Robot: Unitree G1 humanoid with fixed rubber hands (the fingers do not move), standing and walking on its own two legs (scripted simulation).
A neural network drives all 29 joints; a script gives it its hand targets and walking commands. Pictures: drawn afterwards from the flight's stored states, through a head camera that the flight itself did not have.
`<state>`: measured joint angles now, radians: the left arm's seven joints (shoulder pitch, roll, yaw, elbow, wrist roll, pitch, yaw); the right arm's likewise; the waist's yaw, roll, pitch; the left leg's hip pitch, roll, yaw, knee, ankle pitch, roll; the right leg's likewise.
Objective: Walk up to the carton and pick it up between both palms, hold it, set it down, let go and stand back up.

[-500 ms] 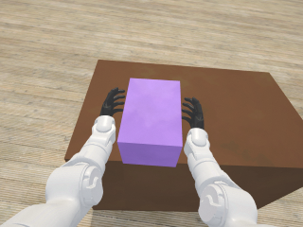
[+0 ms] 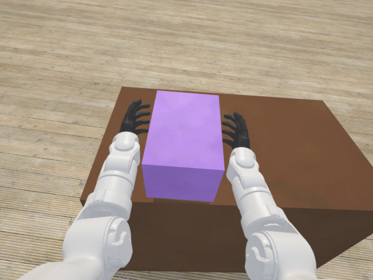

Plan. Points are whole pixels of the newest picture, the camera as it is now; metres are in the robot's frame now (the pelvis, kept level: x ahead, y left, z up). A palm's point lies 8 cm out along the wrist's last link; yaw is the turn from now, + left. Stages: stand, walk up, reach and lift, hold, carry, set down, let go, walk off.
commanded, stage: reach and lift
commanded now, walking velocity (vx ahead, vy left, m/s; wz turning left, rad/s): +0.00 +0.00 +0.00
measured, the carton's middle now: (184, 143) +0.41 +0.02 +0.06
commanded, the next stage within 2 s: hold in 1.48 s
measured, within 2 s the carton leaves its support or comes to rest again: neither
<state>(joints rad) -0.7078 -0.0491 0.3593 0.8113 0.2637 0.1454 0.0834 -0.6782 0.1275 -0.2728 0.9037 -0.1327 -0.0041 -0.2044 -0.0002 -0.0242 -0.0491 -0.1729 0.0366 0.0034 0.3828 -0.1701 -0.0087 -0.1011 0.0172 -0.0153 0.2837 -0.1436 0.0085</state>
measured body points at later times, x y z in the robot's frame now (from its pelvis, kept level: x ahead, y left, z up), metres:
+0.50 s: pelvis -0.01 +0.00 +0.00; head -0.06 +0.02 +0.45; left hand +0.38 +0.15 +0.15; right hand +0.38 -0.10 +0.14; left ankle +0.02 +0.12 -0.75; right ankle +0.01 -0.12 -0.75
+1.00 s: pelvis -0.01 -0.01 +0.00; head -0.05 +0.02 +0.45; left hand +0.38 +0.16 +0.16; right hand +0.38 -0.10 +0.16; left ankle +0.02 +0.12 -0.75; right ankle +0.01 -0.12 -0.75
